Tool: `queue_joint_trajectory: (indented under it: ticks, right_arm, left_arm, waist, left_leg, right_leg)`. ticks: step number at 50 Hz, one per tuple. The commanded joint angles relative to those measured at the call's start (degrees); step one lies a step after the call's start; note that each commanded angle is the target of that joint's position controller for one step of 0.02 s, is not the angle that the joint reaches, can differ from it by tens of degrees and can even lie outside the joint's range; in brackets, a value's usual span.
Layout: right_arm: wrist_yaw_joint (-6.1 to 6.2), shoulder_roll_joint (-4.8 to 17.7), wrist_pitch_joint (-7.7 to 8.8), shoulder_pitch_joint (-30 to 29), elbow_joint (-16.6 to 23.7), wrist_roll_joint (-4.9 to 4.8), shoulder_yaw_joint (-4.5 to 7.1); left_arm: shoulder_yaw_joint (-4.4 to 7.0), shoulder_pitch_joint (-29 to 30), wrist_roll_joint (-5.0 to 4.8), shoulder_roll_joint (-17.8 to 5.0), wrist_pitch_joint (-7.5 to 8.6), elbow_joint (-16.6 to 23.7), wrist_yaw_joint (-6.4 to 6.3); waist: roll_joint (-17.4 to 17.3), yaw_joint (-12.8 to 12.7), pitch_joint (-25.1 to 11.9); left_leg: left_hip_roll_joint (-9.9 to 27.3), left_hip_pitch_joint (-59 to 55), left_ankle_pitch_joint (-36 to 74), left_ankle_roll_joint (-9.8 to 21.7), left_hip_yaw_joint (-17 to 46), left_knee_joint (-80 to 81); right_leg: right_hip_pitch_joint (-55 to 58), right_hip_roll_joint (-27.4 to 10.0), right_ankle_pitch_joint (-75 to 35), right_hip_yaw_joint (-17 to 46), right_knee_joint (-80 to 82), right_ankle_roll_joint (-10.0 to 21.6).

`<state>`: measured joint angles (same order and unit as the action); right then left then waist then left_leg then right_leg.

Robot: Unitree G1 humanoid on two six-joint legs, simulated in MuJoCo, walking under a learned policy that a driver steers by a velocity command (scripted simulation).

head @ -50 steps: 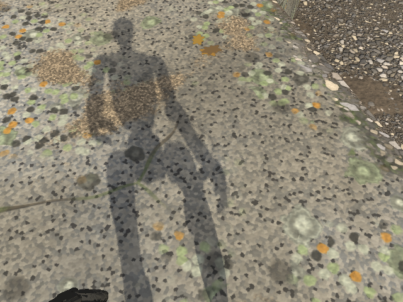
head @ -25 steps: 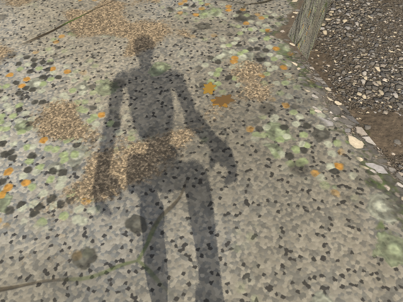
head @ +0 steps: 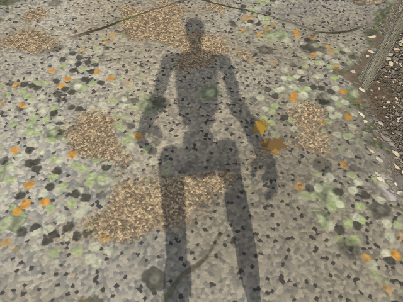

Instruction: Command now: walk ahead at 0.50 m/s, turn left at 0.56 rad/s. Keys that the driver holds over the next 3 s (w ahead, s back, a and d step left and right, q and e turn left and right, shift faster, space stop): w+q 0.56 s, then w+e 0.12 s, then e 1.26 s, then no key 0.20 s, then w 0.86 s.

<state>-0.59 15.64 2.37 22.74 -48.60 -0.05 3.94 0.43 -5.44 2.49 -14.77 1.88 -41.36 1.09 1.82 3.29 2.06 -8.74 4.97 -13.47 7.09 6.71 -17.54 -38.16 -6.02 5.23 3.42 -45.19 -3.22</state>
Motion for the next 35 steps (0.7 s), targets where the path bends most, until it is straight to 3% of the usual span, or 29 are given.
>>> queue_joint_trajectory:
  ticks: [1,4,6,7,8,9,10,11,12,13,15,19,25,29,31,32,33,34,35]
  right_arm:
    - [0.53,9.32,0.32,4.47,2.53,0.39,2.34]
    - [1.07,10.21,0.26,3.55,3.53,1.01,2.59]
    - [1.13,11.25,0.50,-0.42,4.85,1.18,2.79]
    - [0.72,11.24,0.84,-1.69,5.04,0.81,2.69]
    - [0.10,8.46,1.38,-1.51,5.97,0.05,1.85]
    - [0.21,2.78,1.57,1.83,7.91,-1.32,0.49]
    - [0.38,6.33,0.96,5.12,8.35,0.20,0.77]
    - [0.49,8.21,0.08,2.58,6.61,1.25,1.08]
    - [-0.19,7.63,-0.15,-1.16,6.80,1.58,0.91]
    - [-0.72,6.53,-0.49,-2.22,6.98,1.60,0.81]
    - [-1.72,5.73,-1.75,-2.66,7.12,2.42,0.64]
    - [-2.79,4.61,-2.55,-7.94,9.81,2.31,0.26]
    - [-3.98,2.39,-2.18,-18.64,13.50,1.98,-1.04]
    - [-4.37,2.25,-2.01,-24.02,15.62,2.42,-1.45]
    - [-3.56,2.25,-1.71,-22.84,15.29,2.88,-1.40]
    - [-3.02,2.82,-1.32,-19.29,14.15,3.08,-1.06]
    - [-2.41,3.56,-0.56,-11.22,11.40,3.51,-0.52]
    - [-1.58,6.24,0.08,-1.60,8.23,4.60,0.48]
    - [-0.44,12.53,0.48,3.44,7.98,5.38,1.71]
  left_arm:
    - [0.52,7.56,-0.48,-3.95,1.07,5.89,0.13]
    - [0.62,8.11,-0.80,-5.27,1.86,6.96,0.03]
    - [1.43,0.86,-1.01,-7.38,2.39,5.07,-0.50]
    - [2.11,-6.14,-0.84,-8.73,2.97,3.10,-1.10]
    - [3.14,-14.18,0.25,-12.26,3.61,2.23,-2.03]
    - [4.19,-18.21,1.47,-16.79,3.17,2.68,-2.79]
    - [4.76,-15.79,0.29,-16.90,2.16,2.23,-2.53]
    - [3.60,-11.80,-0.13,-10.67,1.76,3.36,-2.25]
    - [2.67,-9.41,-0.50,-6.87,1.83,3.29,-1.96]
    - [2.32,-8.38,-0.31,-5.75,1.98,2.94,-1.89]
    - [2.39,-9.84,-0.75,-5.83,2.90,1.26,-1.83]
    - [3.11,-12.23,-1.51,-6.78,4.31,-0.47,-1.10]
    - [3.67,-14.42,-1.41,-7.47,4.00,-2.60,-0.93]
    - [4.09,-18.25,-1.38,-8.85,3.24,-4.66,-1.35]
    - [3.99,-20.30,-1.21,-9.64,2.46,-6.51,-1.36]
    - [3.99,-20.52,-1.19,-10.46,2.07,-7.22,-1.36]
    - [3.76,-20.18,-1.56,-10.64,1.68,-7.67,-1.39]
    - [3.04,-20.17,-2.00,-9.05,1.75,-7.11,-1.27]
    - [1.12,-22.17,-3.66,-1.84,2.03,-3.52,-0.27]
  waist:
    - [-5.74,2.02,-0.84]
    - [-6.43,1.29,-1.06]
    - [-7.03,-2.71,-2.95]
    - [-4.96,-6.42,-6.20]
    - [0.24,-9.75,-12.99]
    - [10.40,-8.95,-18.81]
    - [14.61,-5.46,-19.98]
    - [4.59,-4.85,-11.53]
    - [0.09,-4.99,-5.72]
    - [1.38,-3.98,-3.28]
    - [4.37,-3.21,-1.65]
    - [3.59,-3.03,-1.57]
    - [3.30,-4.98,1.15]
    - [3.10,-6.80,2.61]
    - [3.50,-6.04,2.03]
    - [3.75,-4.14,-0.01]
    - [2.30,-0.03,-4.29]
    - [-0.08,3.96,-10.91]
    - [-13.59,4.04,-20.17]
  left_leg:
    - [13.46,-1.54,25.87,5.61,11.28,1.30]
    - [15.13,-3.45,27.89,4.43,14.55,-2.16]
    - [14.69,-0.01,31.96,2.17,15.53,-7.02]
    - [12.01,2.20,33.55,0.80,13.88,-15.04]
    - [8.34,7.83,25.02,-0.82,10.14,-28.63]
    - [0.85,23.11,-8.68,-2.56,2.33,-44.35]
    - [1.99,31.10,-18.28,-2.36,0.12,-52.25]
    - [6.15,33.06,-13.23,-2.42,0.29,-55.07]
    - [7.79,32.23,-9.00,-2.93,-0.60,-52.98]
    - [9.35,30.82,-7.13,-3.46,-1.23,-50.57]
    - [10.64,29.09,-5.45,-4.35,-2.37,-49.29]
    - [11.77,33.75,0.08,-5.33,-2.86,-47.46]
    - [12.45,33.23,11.38,-5.49,-6.99,-30.72]
    - [11.23,28.96,7.08,-2.99,-10.81,-21.07]
    - [8.36,23.86,1.25,-0.98,-11.96,-17.48]
    - [6.31,18.78,-0.97,0.12,-12.55,-15.52]
    - [4.44,8.56,1.48,1.33,-13.06,-10.79]
    - [8.96,-7.01,2.18,2.92,-8.48,-10.26]
    - [30.04,-25.71,5.69,8.46,17.55,-8.08]
  right_leg:
    - [0.95,3.79,-3.36,-3.30,5.64,0.03]
    - [5.40,5.22,-0.77,-1.97,11.34,1.51]
    - [17.55,7.25,3.54,-2.02,15.27,3.25]
    - [27.38,7.50,2.72,-2.22,19.00,4.58]
    - [40.13,-1.31,9.71,6.11,21.12,7.27]
    - [53.50,-16.78,17.14,27.45,25.18,11.44]
    - [51.86,-20.49,21.85,43.38,28.71,15.93]
    - [44.56,-18.07,25.77,35.49,29.10,15.20]
    - [37.67,-14.40,21.32,25.91,30.33,13.90]
    - [33.71,-11.55,14.99,18.81,31.95,12.22]
    - [30.24,-8.65,4.11,10.10,33.43,11.38]
    - [31.84,-9.42,-5.12,2.55,35.89,12.78]
    - [33.03,-7.36,-9.10,-8.57,36.35,11.21]
    - [36.63,-9.17,-13.44,-11.16,34.51,10.13]
    - [38.82,-10.02,-25.95,-11.58,30.21,10.12]
    - [39.76,-9.90,-35.74,-12.12,24.55,10.06]
    - [38.23,-8.42,-39.65,-13.77,14.71,9.34]
    - [29.49,-6.17,-28.76,-13.92,1.85,8.45]
    - [9.28,1.77,8.80,-14.30,-19.76,5.22]
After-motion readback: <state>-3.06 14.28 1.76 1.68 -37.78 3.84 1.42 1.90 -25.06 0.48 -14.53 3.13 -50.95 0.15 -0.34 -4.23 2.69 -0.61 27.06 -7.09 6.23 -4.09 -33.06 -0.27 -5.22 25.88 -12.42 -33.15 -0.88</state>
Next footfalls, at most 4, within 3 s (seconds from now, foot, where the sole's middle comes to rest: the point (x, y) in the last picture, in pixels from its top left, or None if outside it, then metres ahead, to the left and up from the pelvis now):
0.16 right None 0.27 -0.13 -0.78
0.68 left None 0.45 0.17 -0.78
1.16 right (187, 256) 0.62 0.02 -0.78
1.64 left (131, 274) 0.56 0.21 -0.78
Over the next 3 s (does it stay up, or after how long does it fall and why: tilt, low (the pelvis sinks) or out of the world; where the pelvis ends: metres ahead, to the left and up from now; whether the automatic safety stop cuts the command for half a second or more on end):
stays up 0.76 0.04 0.00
